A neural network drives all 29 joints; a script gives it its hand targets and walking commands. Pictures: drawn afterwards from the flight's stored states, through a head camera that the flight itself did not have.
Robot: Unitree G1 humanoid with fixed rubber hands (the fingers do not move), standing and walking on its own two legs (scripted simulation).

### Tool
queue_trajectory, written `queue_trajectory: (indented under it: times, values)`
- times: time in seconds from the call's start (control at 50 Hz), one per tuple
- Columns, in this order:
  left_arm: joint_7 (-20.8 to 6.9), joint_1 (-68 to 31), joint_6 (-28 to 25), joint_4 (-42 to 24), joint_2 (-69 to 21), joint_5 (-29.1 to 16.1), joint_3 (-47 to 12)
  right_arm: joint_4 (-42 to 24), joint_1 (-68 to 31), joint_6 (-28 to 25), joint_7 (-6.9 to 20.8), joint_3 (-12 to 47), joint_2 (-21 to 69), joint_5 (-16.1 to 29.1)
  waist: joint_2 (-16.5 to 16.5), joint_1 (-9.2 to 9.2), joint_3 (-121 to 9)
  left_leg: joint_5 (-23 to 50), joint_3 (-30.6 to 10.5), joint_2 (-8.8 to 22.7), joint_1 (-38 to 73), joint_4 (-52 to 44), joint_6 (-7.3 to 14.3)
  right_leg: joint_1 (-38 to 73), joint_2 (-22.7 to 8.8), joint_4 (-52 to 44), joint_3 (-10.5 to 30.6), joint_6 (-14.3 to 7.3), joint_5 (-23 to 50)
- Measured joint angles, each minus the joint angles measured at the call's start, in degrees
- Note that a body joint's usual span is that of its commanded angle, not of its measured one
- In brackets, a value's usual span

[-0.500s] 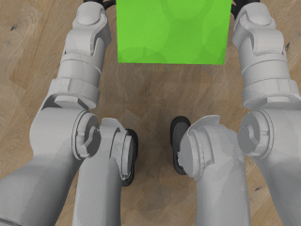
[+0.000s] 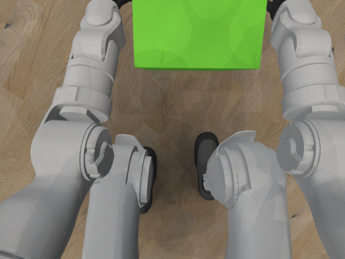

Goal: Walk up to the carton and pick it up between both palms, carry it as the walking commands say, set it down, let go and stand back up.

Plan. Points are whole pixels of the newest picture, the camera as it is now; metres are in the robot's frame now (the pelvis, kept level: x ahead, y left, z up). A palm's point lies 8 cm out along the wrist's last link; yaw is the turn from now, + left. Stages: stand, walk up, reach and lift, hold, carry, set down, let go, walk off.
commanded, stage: set down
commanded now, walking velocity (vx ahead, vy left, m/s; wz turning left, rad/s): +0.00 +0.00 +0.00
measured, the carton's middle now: (191, 16) +0.54 -0.06 -0.23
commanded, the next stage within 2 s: none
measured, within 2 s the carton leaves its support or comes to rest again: neither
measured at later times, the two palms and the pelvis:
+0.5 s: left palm out of the picture +0.56 +0.09 -0.16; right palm out of the picture +0.54 -0.21 -0.16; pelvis +0.01 +0.00 +0.00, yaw +0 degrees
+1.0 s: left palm (106, 4) +0.55 +0.10 -0.17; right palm (283, 12) +0.53 -0.22 -0.17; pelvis +0.00 +0.00 +0.00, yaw +0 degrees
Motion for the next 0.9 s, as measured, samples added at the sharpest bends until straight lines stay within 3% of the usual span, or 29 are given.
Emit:
queue_trajectory:
  times: [0.56,0.9]
  values:
    - [-2.18,0.15,-1.42,-0.19,-0.12,1.80,1.38,0.73,-0.12,-1.62,2.38,-1.79,-0.30,-1.29,-0.27,-0.16,0.72,-1.84,0.25,-0.18,0.50,1.34,0.07,0.22,0.02,1.62,0.15,0.03,-1.83]
    - [-2.30,-1.69,-4.55,3.47,1.96,0.54,-1.61,4.91,-1.67,-6.90,1.21,-0.93,-0.83,0.58,-0.06,0.08,3.16,-1.34,-0.21,-0.18,1.62,1.57,-0.46,1.50,0.05,1.57,-0.26,0.05,-1.21]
